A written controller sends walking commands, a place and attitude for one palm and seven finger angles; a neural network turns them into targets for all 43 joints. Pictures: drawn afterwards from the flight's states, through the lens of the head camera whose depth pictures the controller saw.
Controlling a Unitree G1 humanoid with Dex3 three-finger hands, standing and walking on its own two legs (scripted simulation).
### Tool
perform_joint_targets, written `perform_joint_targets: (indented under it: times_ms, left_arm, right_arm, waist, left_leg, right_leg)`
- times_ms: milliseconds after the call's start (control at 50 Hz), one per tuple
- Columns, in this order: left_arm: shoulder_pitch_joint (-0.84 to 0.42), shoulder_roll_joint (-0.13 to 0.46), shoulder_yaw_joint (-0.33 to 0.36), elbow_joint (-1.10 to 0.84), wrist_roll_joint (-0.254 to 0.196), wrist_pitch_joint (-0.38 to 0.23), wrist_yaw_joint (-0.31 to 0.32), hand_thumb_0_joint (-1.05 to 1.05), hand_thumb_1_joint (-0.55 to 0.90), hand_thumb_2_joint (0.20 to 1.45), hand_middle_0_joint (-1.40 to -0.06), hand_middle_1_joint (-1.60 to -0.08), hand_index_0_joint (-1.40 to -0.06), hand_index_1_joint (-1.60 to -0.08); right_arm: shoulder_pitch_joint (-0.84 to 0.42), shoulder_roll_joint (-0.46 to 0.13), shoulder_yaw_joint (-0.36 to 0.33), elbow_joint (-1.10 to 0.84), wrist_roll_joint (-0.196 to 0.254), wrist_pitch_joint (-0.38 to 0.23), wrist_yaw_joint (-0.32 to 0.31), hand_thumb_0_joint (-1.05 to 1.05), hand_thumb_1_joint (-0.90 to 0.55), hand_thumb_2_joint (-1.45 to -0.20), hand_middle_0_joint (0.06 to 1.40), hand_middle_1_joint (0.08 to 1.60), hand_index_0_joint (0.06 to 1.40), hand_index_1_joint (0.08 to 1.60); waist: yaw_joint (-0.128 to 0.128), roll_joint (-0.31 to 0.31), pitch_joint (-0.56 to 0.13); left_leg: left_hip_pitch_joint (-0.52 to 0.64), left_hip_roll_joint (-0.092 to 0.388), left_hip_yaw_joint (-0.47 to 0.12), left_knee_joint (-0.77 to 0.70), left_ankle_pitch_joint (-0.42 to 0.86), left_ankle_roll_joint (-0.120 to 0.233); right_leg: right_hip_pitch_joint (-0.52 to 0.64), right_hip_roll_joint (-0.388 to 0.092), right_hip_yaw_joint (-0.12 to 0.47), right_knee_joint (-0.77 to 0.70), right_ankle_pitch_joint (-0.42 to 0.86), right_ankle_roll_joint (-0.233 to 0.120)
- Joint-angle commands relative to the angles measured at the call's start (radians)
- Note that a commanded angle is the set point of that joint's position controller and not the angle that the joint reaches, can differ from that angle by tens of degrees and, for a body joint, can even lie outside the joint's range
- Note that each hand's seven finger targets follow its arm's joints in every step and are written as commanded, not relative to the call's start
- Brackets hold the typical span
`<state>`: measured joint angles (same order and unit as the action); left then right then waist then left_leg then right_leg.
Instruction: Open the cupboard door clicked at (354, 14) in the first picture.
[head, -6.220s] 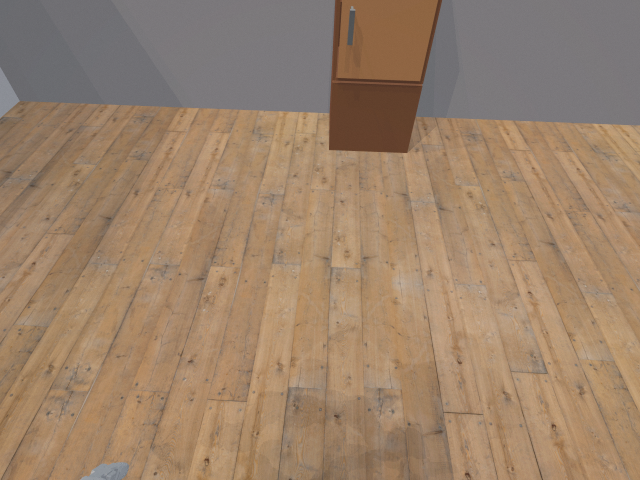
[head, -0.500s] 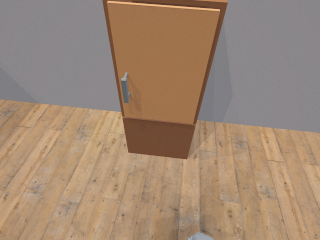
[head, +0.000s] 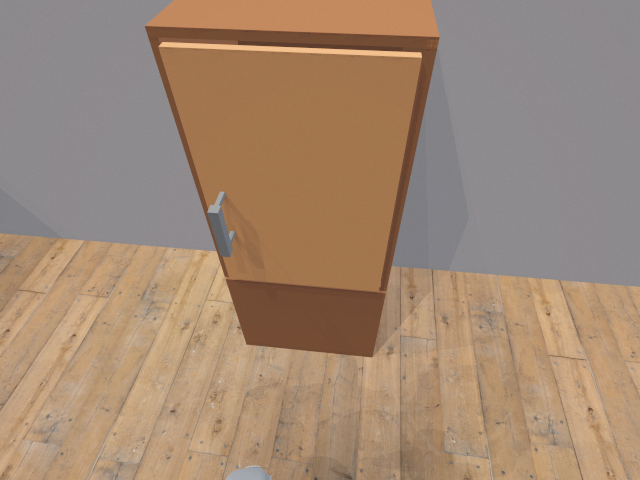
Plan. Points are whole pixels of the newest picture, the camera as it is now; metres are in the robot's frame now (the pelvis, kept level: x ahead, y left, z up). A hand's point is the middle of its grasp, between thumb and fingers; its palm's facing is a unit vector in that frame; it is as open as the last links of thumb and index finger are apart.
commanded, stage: take the last steps up to it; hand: left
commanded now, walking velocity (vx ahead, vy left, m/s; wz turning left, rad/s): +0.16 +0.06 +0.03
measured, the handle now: (223, 224) +0.62 +0.25 -0.11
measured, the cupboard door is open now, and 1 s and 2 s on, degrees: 0 0 0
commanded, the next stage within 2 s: come to a stop and stand still in 0.02 s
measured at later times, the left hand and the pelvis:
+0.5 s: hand out of the picture +0.11 +0.21 -0.18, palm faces +0.03 -0.97 -0.23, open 7.4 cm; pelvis +0.07 +0.02 -0.01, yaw -2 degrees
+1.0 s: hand out of the picture +0.07 +0.16 -0.15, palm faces +0.08 -0.96 -0.28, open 7.4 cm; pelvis +0.04 -0.04 +0.00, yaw +0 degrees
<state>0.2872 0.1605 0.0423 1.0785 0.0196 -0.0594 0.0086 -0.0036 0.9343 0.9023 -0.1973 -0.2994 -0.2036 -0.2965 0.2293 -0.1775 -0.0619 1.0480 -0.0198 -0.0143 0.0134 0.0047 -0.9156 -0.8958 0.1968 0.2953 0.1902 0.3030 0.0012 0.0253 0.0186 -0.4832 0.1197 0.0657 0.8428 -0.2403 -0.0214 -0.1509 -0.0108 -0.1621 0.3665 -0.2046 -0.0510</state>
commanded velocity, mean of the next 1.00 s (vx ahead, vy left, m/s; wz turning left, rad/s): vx -0.05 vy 0.03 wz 0.00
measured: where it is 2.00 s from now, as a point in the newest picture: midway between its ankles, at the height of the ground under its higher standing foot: outside the picture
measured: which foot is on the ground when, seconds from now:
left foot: up 0.00-0.14, down 0.16-0.60, up 0.62-1.00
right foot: down 0.00-0.16, up 0.18-0.58, down 0.60-1.00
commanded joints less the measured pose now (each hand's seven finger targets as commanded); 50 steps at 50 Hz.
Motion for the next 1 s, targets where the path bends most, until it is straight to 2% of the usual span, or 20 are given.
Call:
perform_joint_targets:
  times_ms: [0, 60, 100, 120, 140, 160, 180, 260, 360, 400, 500, 540, 560, 580, 600, 620, 640, 720, 860, 980]
  left_arm:
    - [0.070, 0.145, 0.029, -0.021, 0.006, -0.014, 0.005, 0.000, 0.900, 0.900, -0.200, -0.300, -0.200, -0.300]
    - [0.065, 0.153, 0.034, -0.014, 0.007, -0.004, 0.008, 0.000, 0.900, 0.900, -0.200, -0.300, -0.200, -0.300]
    - [0.062, 0.116, 0.027, -0.009, 0.001, 0.009, 0.011, 0.000, 0.900, 0.900, -0.200, -0.300, -0.200, -0.300]
    - [0.091, 0.068, 0.012, -0.010, -0.004, 0.015, 0.010, 0.000, 0.900, 0.900, -0.200, -0.300, -0.200, -0.300]
    - [0.118, 0.025, -0.002, -0.014, -0.014, 0.019, 0.012, 0.000, 0.900, 0.900, -0.200, -0.300, -0.200, -0.300]
    - [0.110, 0.031, -0.008, -0.011, -0.012, 0.028, 0.022, 0.000, 0.900, 0.900, -0.200, -0.300, -0.200, -0.300]
    - [0.109, 0.018, -0.012, 0.008, -0.012, 0.037, 0.029, 0.000, 0.900, 0.900, -0.200, -0.300, -0.200, -0.300]
    - [0.097, 0.064, -0.001, 0.028, -0.011, 0.067, 0.028, 0.000, 0.900, 0.900, -0.200, -0.300, -0.200, -0.300]
    - [0.044, 0.083, 0.027, -0.044, 0.001, 0.109, 0.022, 0.000, 0.900, 0.900, -0.200, -0.300, -0.200, -0.300]
    - [0.032, 0.075, 0.033, -0.068, 0.000, 0.116, 0.019, 0.000, 0.900, 0.900, -0.200, -0.300, -0.200, -0.300]
    - [0.029, 0.068, 0.026, -0.095, -0.004, 0.098, 0.019, 0.000, 0.900, 0.900, -0.200, -0.300, -0.200, -0.300]
    - [0.086, 0.090, 0.026, -0.070, 0.000, 0.078, 0.022, 0.000, 0.900, 0.900, -0.200, -0.300, -0.200, -0.300]
    - [0.076, 0.156, 0.028, -0.076, 0.012, 0.061, 0.027, 0.000, 0.900, 0.900, -0.200, -0.300, -0.200, -0.300]
    - [0.023, 0.239, 0.036, -0.099, 0.015, 0.054, 0.030, 0.000, 0.900, 0.900, -0.200, -0.300, -0.200, -0.300]
    - [0.012, 0.256, 0.036, -0.116, 0.010, 0.058, 0.027, 0.000, 0.900, 0.900, -0.200, -0.300, -0.200, -0.300]
    - [-0.022, 0.248, 0.038, -0.123, 0.012, 0.061, 0.029, 0.000, 0.900, 0.900, -0.200, -0.300, -0.200, -0.300]
    - [-0.046, 0.242, 0.044, -0.123, 0.010, 0.059, 0.031, 0.000, 0.900, 0.900, -0.200, -0.300, -0.200, -0.300]
    - [-0.074, 0.210, 0.044, -0.143, 0.002, 0.056, 0.031, 0.000, 0.900, 0.900, -0.200, -0.300, -0.200, -0.300]
    - [0.035, 0.207, 0.049, -0.113, 0.007, 0.051, 0.037, 0.000, 0.900, 0.900, -0.200, -0.300, -0.200, -0.300]
    - [0.007, 0.223, 0.053, -0.103, 0.015, 0.059, 0.031, 0.000, 0.900, 0.900, -0.200, -0.300, -0.200, -0.300]
  right_arm:
    - [-0.001, -0.014, 0.010, -0.050, -0.001, -0.012, 0.007, 0.000, -0.900, -0.900, 0.200, 0.300, 0.200, 0.300]
    - [0.007, -0.026, 0.008, -0.054, 0.001, -0.022, 0.004, 0.000, -0.900, -0.900, 0.200, 0.300, 0.200, 0.300]
    - [0.099, -0.054, 0.010, -0.017, -0.001, -0.036, -0.004, 0.000, -0.900, -0.900, 0.200, 0.300, 0.200, 0.300]
    - [0.169, -0.113, 0.002, -0.001, -0.007, -0.047, -0.016, 0.000, -0.900, -0.900, 0.200, 0.300, 0.200, 0.300]
    - [0.195, -0.168, -0.002, 0.004, -0.005, -0.039, -0.029, 0.000, -0.900, -0.900, 0.200, 0.300, 0.200, 0.300]
    - [0.154, -0.153, 0.009, -0.003, 0.000, -0.024, -0.040, 0.000, -0.900, -0.900, 0.200, 0.300, 0.200, 0.300]
    - [0.094, -0.113, 0.026, -0.003, -0.003, -0.027, -0.053, 0.000, -0.900, -0.900, 0.200, 0.300, 0.200, 0.300]
    - [0.014, -0.117, 0.015, -0.008, 0.007, -0.009, -0.072, 0.000, -0.900, -0.900, 0.200, 0.300, 0.200, 0.300]
    - [-0.004, -0.161, -0.018, -0.033, 0.003, 0.018, -0.078, 0.000, -0.900, -0.900, 0.200, 0.300, 0.200, 0.300]
    - [-0.040, -0.166, -0.025, -0.047, -0.002, 0.022, -0.073, 0.000, -0.900, -0.900, 0.200, 0.300, 0.200, 0.300]
    - [-0.083, -0.163, -0.033, -0.063, -0.008, 0.030, -0.051, 0.000, -0.900, -0.900, 0.200, 0.300, 0.200, 0.300]
    - [-0.077, -0.138, -0.029, -0.059, 0.001, 0.036, -0.039, 0.000, -0.900, -0.900, 0.200, 0.300, 0.200, 0.300]
    - [-0.038, -0.078, -0.020, -0.062, 0.012, 0.038, -0.032, 0.000, -0.900, -0.900, 0.200, 0.300, 0.200, 0.300]
    - [-0.042, -0.027, -0.007, -0.091, 0.016, 0.046, -0.025, 0.000, -0.900, -0.900, 0.200, 0.300, 0.200, 0.300]
    - [-0.065, -0.069, -0.013, -0.098, 0.012, 0.059, -0.024, 0.000, -0.900, -0.900, 0.200, 0.300, 0.200, 0.300]
    - [-0.085, -0.069, -0.017, -0.097, 0.006, 0.067, -0.021, 0.000, -0.900, -0.900, 0.200, 0.300, 0.200, 0.300]
    - [-0.076, -0.077, -0.017, -0.087, 0.002, 0.071, -0.020, 0.000, -0.900, -0.900, 0.200, 0.300, 0.200, 0.300]
    - [0.016, -0.108, -0.024, -0.049, -0.002, 0.067, -0.007, 0.000, -0.900, -0.900, 0.200, 0.300, 0.200, 0.300]
    - [-0.026, -0.097, -0.015, -0.078, 0.002, 0.060, -0.012, 0.000, -0.900, -0.900, 0.200, 0.300, 0.200, 0.300]
    - [-0.007, -0.073, -0.003, -0.077, 0.012, 0.047, -0.014, 0.000, -0.900, -0.900, 0.200, 0.300, 0.200, 0.300]
  waist:
    - [0.026, -0.119, 0.057]
    - [0.010, -0.133, 0.055]
    - [-0.026, -0.042, 0.022]
    - [-0.041, 0.120, -0.043]
    - [-0.032, 0.257, -0.083]
    - [-0.014, 0.195, -0.052]
    - [0.000, 0.156, -0.037]
    - [-0.001, 0.104, -0.037]
    - [-0.007, 0.061, -0.045]
    - [0.002, 0.107, -0.057]
    - [0.014, 0.221, -0.061]
    - [0.044, 0.122, -0.073]
    - [0.035, -0.076, -0.069]
    - [0.020, -0.295, -0.009]
    - [0.047, -0.244, -0.007]
    - [0.039, -0.197, 0.035]
    - [0.030, -0.250, 0.054]
    - [0.014, -0.183, 0.035]
    - [0.066, -0.181, -0.022]
    - [0.051, -0.220, -0.030]
  left_leg:
    - [0.037, -0.020, 0.015, -0.144, -0.001, -0.003]
    - [0.154, -0.033, 0.025, -0.259, 0.018, 0.005]
    - [0.359, -0.046, 0.020, -0.410, 0.097, 0.008]
    - [0.486, 0.085, -0.125, -0.456, 0.290, 0.050]
    - [0.532, 0.254, -0.290, -0.508, 0.548, 0.134]
    - [0.442, 0.285, -0.275, -0.512, 0.688, 0.178]
    - [0.400, 0.252, -0.222, -0.523, 0.774, 0.172]
    - [0.429, 0.227, -0.138, -0.476, 0.965, 0.176]
    - [0.386, 0.255, -0.133, -0.485, 0.770, 0.211]
    - [0.366, 0.235, -0.108, -0.487, 0.667, 0.199]
    - [0.298, 0.182, -0.082, -0.464, 0.422, 0.153]
    - [0.217, 0.095, -0.037, -0.371, 0.164, 0.082]
    - [0.159, 0.001, 0.011, -0.247, -0.043, 0.021]
    - [0.078, -0.076, 0.028, -0.141, -0.286, -0.017]
    - [0.117, -0.065, -0.044, -0.044, -0.334, -0.009]
    - [0.092, -0.063, -0.067, 0.027, -0.298, -0.004]
    - [0.051, -0.068, -0.087, 0.084, -0.256, 0.000]
    - [-0.006, -0.078, -0.089, 0.197, -0.095, -0.019]
    - [-0.014, -0.084, -0.078, 0.060, -0.150, -0.045]
    - [0.135, -0.098, -0.041, -0.147, -0.180, -0.020]
  right_leg:
    - [-0.019, -0.285, 0.193, -0.174, 0.094, -0.109]
    - [-0.044, -0.286, 0.179, -0.108, 0.071, -0.092]
    - [-0.118, -0.204, 0.122, 0.043, 0.034, -0.042]
    - [-0.196, -0.108, 0.054, 0.231, -0.037, 0.009]
    - [-0.269, -0.039, 0.016, 0.381, -0.319, 0.057]
    - [-0.227, -0.060, 0.089, 0.448, -0.413, 0.061]
    - [-0.196, -0.079, 0.122, 0.456, -0.386, 0.072]
    - [-0.195, -0.082, 0.138, 0.457, -0.279, 0.088]
    - [-0.284, -0.053, 0.167, 0.645, -0.274, 0.088]
    - [-0.283, -0.049, 0.170, 0.627, -0.253, 0.090]
    - [-0.133, -0.043, 0.113, 0.334, -0.184, 0.075]
    - [0.010, -0.043, 0.100, 0.089, 0.020, 0.082]
    - [0.031, -0.160, 0.247, -0.039, 0.105, 0.055]
    - [-0.059, -0.350, 0.458, -0.105, 0.175, -0.024]
    - [-0.145, -0.401, 0.474, -0.141, 0.092, -0.100]
    - [-0.190, -0.379, 0.459, -0.158, -0.008, -0.111]
    - [-0.182, -0.356, 0.481, -0.157, -0.037, -0.099]
    - [-0.079, -0.292, 0.352, -0.123, -0.004, -0.069]
    - [0.092, -0.323, 0.359, -0.082, 0.198, -0.106]
    - [0.009, -0.301, 0.360, -0.097, 0.117, -0.113]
